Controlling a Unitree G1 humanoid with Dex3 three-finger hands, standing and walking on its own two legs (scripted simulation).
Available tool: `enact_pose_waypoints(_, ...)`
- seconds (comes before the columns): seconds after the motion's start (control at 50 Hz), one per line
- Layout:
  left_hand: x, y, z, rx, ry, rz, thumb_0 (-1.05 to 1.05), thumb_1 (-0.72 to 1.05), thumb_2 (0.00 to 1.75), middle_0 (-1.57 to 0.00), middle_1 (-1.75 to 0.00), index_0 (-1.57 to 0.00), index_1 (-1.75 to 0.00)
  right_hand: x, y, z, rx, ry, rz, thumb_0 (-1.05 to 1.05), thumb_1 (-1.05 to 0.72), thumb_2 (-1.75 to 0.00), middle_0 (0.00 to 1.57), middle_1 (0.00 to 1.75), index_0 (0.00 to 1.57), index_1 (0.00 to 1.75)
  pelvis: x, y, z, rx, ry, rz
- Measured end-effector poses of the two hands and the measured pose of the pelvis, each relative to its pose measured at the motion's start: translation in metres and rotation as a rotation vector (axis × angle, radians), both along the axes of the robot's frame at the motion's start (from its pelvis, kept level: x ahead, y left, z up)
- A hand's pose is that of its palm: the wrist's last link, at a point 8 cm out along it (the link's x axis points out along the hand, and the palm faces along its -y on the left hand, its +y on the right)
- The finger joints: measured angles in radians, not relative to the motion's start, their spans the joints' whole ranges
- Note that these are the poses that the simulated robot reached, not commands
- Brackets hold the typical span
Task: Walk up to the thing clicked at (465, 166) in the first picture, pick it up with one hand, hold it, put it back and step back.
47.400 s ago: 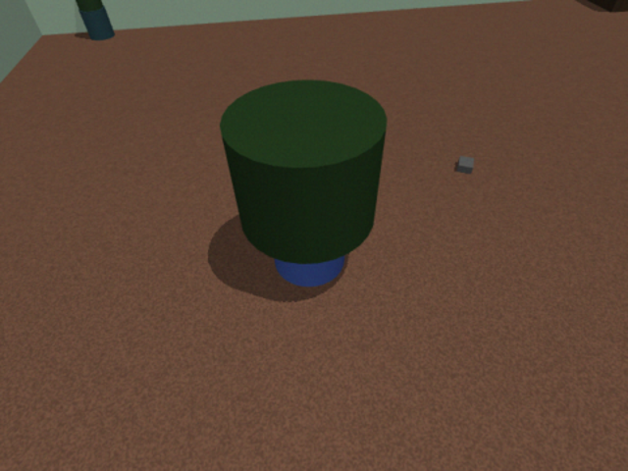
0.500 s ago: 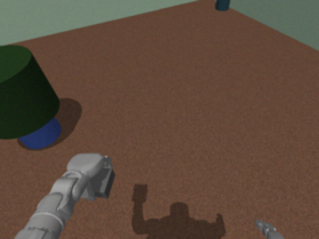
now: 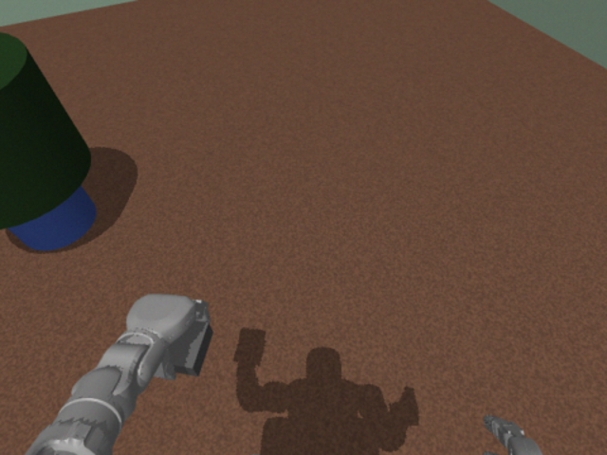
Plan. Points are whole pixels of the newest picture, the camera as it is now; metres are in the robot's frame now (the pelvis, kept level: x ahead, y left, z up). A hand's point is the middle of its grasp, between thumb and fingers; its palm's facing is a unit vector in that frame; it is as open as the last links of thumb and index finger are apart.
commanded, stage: crouch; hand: left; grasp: from above
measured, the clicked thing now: (176, 344) +0.31 +0.22 -0.12
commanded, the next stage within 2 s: lower in 1.56 s
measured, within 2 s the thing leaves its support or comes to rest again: neither
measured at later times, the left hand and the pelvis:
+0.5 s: hand (202, 359) +0.35 +0.24 -0.33, palm faces -0.45 +0.08 -0.89, open 9.8 cm; pelvis -0.06 +0.01 -0.20, yaw -1 degrees
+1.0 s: hand (218, 364) +0.39 +0.24 -0.50, palm faces -0.45 +0.04 -0.89, open 9.8 cm; pelvis -0.06 +0.00 -0.33, yaw -4 degrees
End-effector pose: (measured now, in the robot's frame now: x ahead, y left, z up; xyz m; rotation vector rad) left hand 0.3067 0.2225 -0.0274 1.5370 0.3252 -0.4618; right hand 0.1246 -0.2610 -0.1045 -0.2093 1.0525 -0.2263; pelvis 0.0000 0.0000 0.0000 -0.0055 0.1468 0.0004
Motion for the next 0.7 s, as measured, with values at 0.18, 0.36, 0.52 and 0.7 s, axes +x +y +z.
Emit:
enact_pose_waypoints(0.18, 0.015, 0.004, -0.088, 0.048, -0.037, -0.03, -0.04, 0.03, 0.47, -0.69, -0.45, -0.76, -0.42, -0.044, -0.018, -0.063, -0.064, 0.121, -0.015, 0.01, -0.91, -0.9, 0.2, 0.3, 0.2, 0.3, -0.017, 0.003, -0.064, -0.022, 0.179, 0.006)
enact_pose_waypoints(0.36, 0.041, 0.009, -0.181, 0.068, -0.073, -0.01, -0.04, 0.02, 0.47, -0.7, -0.44, -0.77, -0.42, -0.104, -0.018, -0.15, -0.1, 0.243, -0.058, 0.01, -0.91, -0.9, 0.2, 0.3, 0.2, 0.3, -0.04, 0.009, -0.146, -0.041, 0.335, 0.001)
enact_pose_waypoints(0.52, 0.051, 0.014, -0.257, 0.068, -0.03, 0.01, -0.04, 0.02, 0.47, -0.7, -0.44, -0.77, -0.42, -0.14, -0.002, -0.217, -0.071, 0.302, -0.062, 0.01, -0.91, -0.9, 0.2, 0.3, 0.2, 0.3, -0.058, 0.013, -0.208, -0.054, 0.411, -0.003)
enact_pose_waypoints(0.7, 0.059, 0.015, -0.338, 0.025, 0.006, -0.01, -0.04, 0.0, 0.48, -0.71, -0.43, -0.79, -0.4, -0.146, 0.002, -0.271, -0.063, 0.342, -0.003, 0.01, -0.9, -0.9, 0.2, 0.3, 0.2, 0.3, -0.062, 0.01, -0.265, -0.07, 0.483, -0.002)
